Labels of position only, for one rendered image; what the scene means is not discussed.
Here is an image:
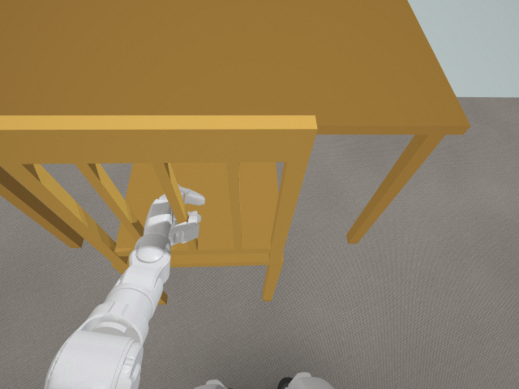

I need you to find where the chair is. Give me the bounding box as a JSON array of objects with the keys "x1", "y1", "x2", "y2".
[{"x1": 0, "y1": 115, "x2": 318, "y2": 305}]

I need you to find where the table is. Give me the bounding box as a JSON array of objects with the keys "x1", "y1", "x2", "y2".
[{"x1": 0, "y1": 0, "x2": 471, "y2": 248}]

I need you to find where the right robot shin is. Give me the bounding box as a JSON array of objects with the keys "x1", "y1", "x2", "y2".
[{"x1": 290, "y1": 372, "x2": 311, "y2": 383}]

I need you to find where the robot left upper arm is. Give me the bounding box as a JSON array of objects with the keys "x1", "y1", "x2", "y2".
[{"x1": 47, "y1": 330, "x2": 144, "y2": 389}]

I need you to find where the robot left forearm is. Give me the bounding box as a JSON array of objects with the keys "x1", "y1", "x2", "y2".
[{"x1": 45, "y1": 233, "x2": 171, "y2": 389}]

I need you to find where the robot left hand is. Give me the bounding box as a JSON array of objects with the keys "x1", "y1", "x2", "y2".
[{"x1": 144, "y1": 185, "x2": 205, "y2": 246}]

